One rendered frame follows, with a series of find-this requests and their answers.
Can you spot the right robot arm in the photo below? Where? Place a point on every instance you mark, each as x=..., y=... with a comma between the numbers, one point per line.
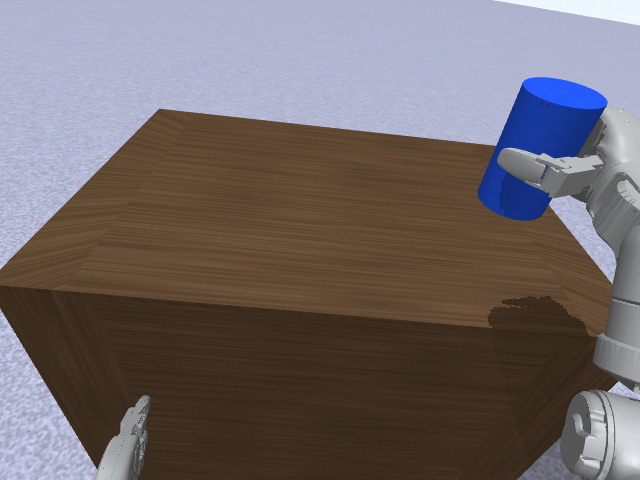
x=601, y=436

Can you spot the can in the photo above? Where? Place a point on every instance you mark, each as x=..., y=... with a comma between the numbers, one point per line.
x=550, y=116

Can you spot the right robot hand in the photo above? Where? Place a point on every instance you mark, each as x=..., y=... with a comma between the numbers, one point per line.
x=615, y=139

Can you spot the left robot hand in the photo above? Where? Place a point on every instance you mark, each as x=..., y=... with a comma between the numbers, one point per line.
x=123, y=458

